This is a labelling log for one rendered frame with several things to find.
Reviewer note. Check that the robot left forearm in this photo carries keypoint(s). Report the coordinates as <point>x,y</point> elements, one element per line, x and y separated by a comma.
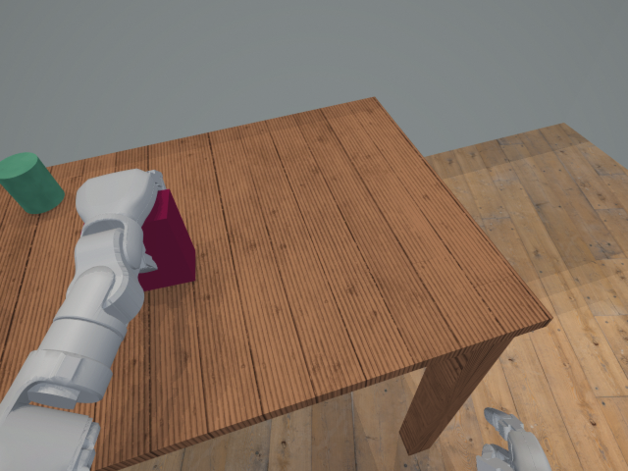
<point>72,364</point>

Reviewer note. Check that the sponge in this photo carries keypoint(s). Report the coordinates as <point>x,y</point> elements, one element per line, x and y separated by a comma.
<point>166,239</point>

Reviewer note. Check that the table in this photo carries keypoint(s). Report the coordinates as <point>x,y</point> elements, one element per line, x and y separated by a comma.
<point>329,257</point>

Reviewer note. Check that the left robot upper arm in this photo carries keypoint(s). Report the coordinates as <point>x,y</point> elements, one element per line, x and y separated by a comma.
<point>36,438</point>

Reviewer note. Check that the robot left hand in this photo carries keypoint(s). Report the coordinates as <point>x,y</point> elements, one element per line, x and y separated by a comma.
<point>131,193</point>

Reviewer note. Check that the robot right hand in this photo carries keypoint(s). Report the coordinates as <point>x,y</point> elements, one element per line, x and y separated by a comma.
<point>524,450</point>

